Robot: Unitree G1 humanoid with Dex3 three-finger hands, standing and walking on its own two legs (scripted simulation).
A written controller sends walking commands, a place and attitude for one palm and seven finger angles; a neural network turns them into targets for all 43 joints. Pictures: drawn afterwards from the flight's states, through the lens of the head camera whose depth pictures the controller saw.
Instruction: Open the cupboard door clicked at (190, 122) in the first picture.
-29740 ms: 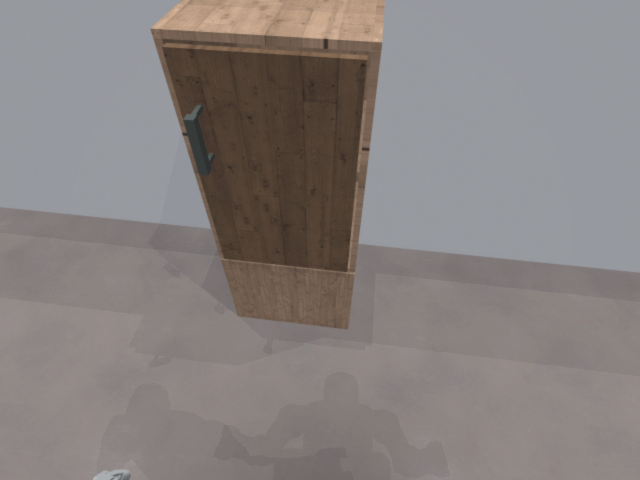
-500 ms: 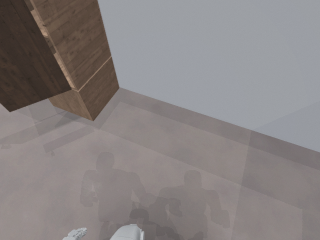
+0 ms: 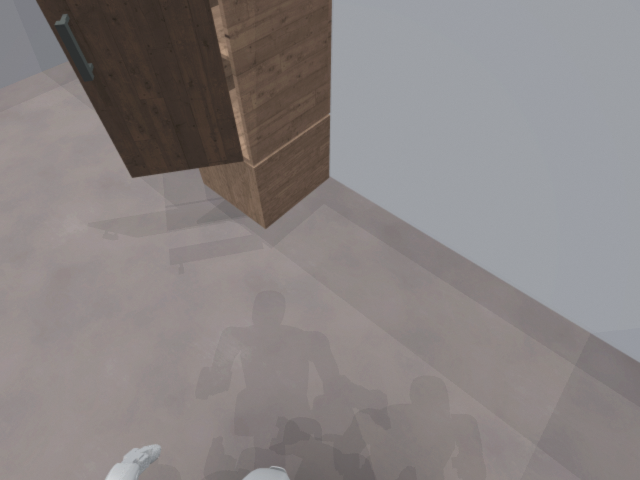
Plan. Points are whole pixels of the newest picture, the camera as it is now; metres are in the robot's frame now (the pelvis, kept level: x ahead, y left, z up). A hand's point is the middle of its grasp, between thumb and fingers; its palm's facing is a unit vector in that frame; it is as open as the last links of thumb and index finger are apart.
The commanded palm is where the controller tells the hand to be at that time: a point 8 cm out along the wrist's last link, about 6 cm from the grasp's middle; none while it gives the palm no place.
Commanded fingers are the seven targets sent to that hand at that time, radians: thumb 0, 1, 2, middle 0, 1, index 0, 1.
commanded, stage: turn to face it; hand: left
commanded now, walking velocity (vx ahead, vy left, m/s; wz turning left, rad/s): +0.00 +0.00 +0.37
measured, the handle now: (77, 48) +0.95 +0.61 +0.03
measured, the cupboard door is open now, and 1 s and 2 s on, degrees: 54 54 54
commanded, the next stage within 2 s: take the last steps up to it in 0.24 s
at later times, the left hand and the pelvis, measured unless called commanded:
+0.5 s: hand out of the picture +0.04 +0.22 -0.16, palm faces +0.24 -0.94 -0.24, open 7.4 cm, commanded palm none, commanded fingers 0.00 0.90 0.90 -0.20 -0.30 -0.20 -0.30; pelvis +0.02 +0.01 +0.01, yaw +11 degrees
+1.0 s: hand out of the picture +0.06 +0.30 -0.17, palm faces +0.33 -0.92 -0.20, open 7.4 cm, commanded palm none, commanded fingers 0.00 0.90 0.90 -0.20 -0.30 -0.20 -0.30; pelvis +0.12 +0.12 +0.01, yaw +16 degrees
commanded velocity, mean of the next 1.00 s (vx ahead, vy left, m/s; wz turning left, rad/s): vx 0.20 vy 0.08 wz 0.16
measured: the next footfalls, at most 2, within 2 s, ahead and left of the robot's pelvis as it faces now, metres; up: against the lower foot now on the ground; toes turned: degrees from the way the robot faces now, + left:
left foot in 0.24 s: +0.05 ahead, +0.13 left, +0.00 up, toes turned +10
right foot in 0.52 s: +0.07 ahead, -0.12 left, +0.00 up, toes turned +8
